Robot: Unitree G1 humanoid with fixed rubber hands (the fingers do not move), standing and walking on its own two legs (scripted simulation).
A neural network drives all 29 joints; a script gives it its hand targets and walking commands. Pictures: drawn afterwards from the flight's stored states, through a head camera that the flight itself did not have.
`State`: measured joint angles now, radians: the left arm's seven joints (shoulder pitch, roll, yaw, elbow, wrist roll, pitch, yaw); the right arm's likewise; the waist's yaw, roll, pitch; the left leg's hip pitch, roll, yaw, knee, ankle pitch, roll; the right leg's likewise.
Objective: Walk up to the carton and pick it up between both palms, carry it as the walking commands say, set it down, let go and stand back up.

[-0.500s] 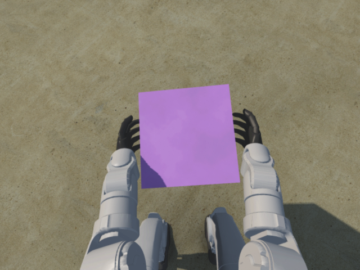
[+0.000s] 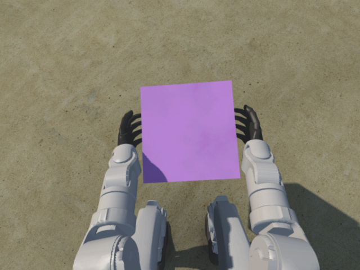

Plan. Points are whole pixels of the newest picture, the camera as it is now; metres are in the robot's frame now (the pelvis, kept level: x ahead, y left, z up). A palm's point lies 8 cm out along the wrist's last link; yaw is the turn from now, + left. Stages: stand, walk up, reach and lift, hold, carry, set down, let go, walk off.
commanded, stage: set down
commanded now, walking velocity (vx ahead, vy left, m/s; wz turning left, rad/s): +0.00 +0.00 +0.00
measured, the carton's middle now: (189, 136) +0.42 -0.02 -0.14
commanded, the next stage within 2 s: none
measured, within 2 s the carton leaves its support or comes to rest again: neither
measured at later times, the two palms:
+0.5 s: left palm (139, 147) +0.40 +0.12 -0.16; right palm (244, 142) +0.41 -0.17 -0.16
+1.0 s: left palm (147, 149) +0.42 +0.11 -0.25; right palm (238, 143) +0.43 -0.17 -0.25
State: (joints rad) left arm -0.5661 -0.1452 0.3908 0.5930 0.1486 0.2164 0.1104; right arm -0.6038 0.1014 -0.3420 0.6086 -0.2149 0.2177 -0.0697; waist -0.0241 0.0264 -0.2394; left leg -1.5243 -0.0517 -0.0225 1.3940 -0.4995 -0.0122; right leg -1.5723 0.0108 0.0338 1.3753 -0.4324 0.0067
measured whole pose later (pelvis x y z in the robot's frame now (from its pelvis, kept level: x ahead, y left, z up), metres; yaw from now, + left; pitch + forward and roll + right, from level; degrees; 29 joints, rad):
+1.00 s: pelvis -0.03 +0.00 -0.14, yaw +0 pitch +42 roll +3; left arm -0.90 -0.05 0.38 0.74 0.02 0.16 0.20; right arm -0.98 -0.09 -0.27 0.83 -0.11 0.17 -0.10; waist -0.02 0.03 -0.09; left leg -2.04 -0.11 -0.03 1.88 -0.58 -0.05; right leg -2.11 0.05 0.06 1.85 -0.48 0.02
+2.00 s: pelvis -0.07 +0.00 -0.23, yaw +1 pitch +26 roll +2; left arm -1.39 0.16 0.22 1.01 -0.17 0.13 0.24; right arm -1.46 -0.33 -0.01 1.13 0.13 0.14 -0.15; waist -0.02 0.08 0.51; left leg -2.08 -0.14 -0.01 2.20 -0.58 -0.07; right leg -2.15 0.06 0.06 2.16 -0.47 0.04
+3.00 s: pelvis -0.04 +0.00 -0.24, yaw +2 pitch +36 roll +2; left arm -1.25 0.09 0.29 1.08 -0.07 0.05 0.19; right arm -1.36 -0.29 -0.12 1.26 0.07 0.04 -0.09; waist -0.02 0.06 0.25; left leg -2.25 -0.16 -0.02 2.22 -0.62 -0.07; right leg -2.30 0.03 0.05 2.19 -0.53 0.03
